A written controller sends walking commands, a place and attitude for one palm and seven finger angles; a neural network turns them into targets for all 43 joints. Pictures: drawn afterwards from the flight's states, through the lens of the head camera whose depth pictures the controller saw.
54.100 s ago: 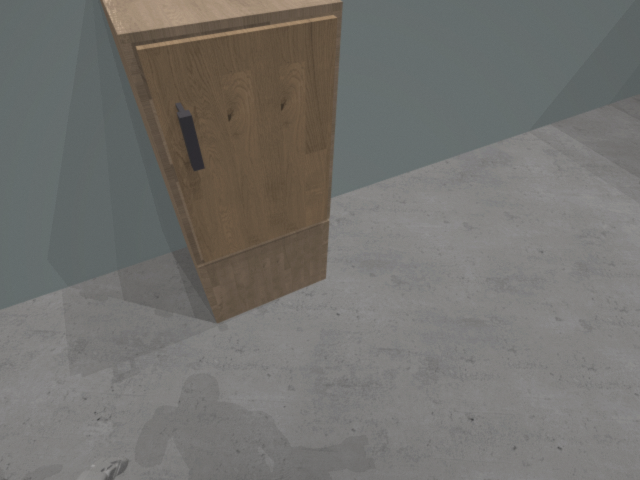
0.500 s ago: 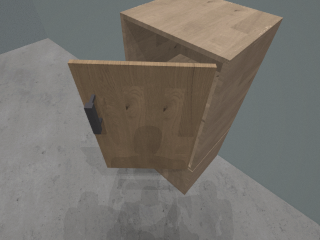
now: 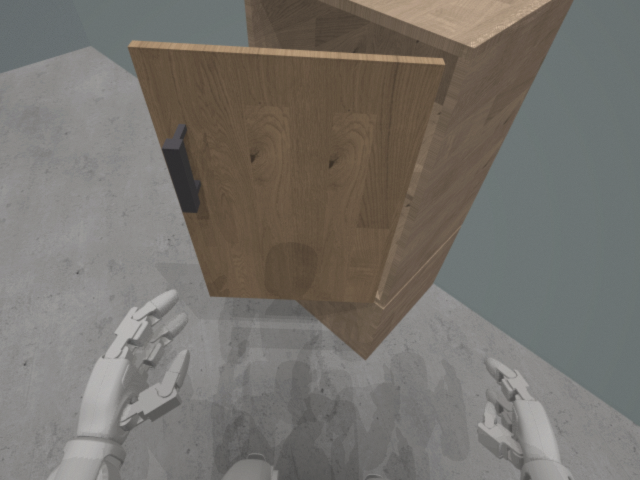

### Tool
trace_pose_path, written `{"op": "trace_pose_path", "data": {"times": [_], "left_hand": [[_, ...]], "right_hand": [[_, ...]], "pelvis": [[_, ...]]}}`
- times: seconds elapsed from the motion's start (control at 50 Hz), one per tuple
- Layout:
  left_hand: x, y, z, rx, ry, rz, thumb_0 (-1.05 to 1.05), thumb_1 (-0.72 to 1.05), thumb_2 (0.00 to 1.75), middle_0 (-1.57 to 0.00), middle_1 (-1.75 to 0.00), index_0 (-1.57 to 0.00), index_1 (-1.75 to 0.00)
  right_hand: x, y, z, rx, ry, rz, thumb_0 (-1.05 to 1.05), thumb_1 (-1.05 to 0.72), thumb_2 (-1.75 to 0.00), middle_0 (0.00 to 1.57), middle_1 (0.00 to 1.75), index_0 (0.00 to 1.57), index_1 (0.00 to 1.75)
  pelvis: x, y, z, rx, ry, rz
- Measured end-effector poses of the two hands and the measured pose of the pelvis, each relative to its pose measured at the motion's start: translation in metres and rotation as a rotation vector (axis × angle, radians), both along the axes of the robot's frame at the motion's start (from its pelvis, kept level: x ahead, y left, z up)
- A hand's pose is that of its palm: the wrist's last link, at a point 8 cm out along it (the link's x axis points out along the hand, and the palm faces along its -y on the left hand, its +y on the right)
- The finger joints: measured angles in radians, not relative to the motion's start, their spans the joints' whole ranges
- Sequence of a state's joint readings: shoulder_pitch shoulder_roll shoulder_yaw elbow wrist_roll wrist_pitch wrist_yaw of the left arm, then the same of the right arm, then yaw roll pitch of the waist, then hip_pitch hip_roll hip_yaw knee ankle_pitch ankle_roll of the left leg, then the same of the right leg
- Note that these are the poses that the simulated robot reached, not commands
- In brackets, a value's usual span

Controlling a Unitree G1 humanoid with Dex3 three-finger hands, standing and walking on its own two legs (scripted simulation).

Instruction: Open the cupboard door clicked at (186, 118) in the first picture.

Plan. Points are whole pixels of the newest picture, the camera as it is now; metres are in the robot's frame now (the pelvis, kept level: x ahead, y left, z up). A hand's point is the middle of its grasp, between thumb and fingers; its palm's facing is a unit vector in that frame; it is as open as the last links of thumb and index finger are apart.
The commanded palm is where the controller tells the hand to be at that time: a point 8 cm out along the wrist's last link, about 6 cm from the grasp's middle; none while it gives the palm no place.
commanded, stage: raise the hand with hooked fingers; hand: left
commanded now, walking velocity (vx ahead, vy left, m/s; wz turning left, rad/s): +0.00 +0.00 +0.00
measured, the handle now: (186, 169) +0.53 +0.24 +0.08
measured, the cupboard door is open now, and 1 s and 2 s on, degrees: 42 42 42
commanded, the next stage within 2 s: move the hooked fingers beside the handle in 1.74 s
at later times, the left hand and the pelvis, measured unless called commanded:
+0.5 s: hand (112, 352) +0.25 +0.25 +0.05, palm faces +0.10 -0.99 -0.03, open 11.2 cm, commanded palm +0.22 +0.30 +0.05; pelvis +0.00 +0.02 +0.00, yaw +0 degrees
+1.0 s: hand (71, 314) +0.28 +0.30 +0.07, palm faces +0.07 -1.00 -0.04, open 13.8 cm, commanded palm +0.25 +0.35 +0.08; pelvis +0.01 +0.04 +0.01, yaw +1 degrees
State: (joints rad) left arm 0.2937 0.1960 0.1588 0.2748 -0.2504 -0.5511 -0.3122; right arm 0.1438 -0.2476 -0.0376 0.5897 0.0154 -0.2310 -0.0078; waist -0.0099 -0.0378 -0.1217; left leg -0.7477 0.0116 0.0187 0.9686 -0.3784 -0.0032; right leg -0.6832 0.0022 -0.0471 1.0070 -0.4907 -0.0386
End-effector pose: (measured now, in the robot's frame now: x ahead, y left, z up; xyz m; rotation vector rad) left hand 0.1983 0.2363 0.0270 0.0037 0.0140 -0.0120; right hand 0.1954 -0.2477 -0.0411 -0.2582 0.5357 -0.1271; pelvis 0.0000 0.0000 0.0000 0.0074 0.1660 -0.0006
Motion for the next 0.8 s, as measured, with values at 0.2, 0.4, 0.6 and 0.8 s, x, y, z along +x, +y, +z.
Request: {"op": "trace_pose_path", "data": {"times": [0.2, 0.4, 0.6, 0.8], "left_hand": [[-0.048, 0.040, 0.001, 0.056, -0.065, 0.186, 0.02, 0.45, 0.71, -0.23, -0.59, -0.23, -0.60], [0.029, 0.040, 0.004, 0.001, 0.128, -0.045, 0.01, 0.21, 0.61, -0.25, -0.74, -0.25, -0.75], [0.021, 0.081, 0.030, 0.077, -0.022, 0.115, 0.01, -0.02, 0.51, -0.26, -0.89, -0.26, -0.90], [0.039, 0.090, 0.037, 0.037, 0.004, 0.048, 0.00, -0.25, 0.41, -0.28, -1.04, -0.28, -1.05]], "right_hand": [[0.007, 0.023, -0.026, -0.046, 0.010, 0.071, 0.01, -0.91, -0.90, 0.20, 0.30, 0.20, 0.30], [-0.050, 0.047, -0.048, 0.066, 0.172, -0.049, 0.01, -0.90, -0.90, 0.21, 0.30, 0.20, 0.30], [-0.064, 0.030, -0.040, -0.024, 0.240, -0.055, 0.01, -0.90, -0.90, 0.21, 0.30, 0.20, 0.30], [-0.030, 0.041, -0.012, -0.040, 0.125, -0.046, 0.01, -0.90, -0.90, 0.20, 0.30, 0.20, 0.30]], "pelvis": [[-0.009, 0.001, -0.026, -0.058, 0.020, 0.045], [-0.006, 0.015, -0.010, -0.057, 0.032, 0.017], [0.005, 0.030, -0.005, -0.061, 0.038, 0.020], [0.010, 0.038, 0.005, -0.066, 0.013, 0.018]]}}
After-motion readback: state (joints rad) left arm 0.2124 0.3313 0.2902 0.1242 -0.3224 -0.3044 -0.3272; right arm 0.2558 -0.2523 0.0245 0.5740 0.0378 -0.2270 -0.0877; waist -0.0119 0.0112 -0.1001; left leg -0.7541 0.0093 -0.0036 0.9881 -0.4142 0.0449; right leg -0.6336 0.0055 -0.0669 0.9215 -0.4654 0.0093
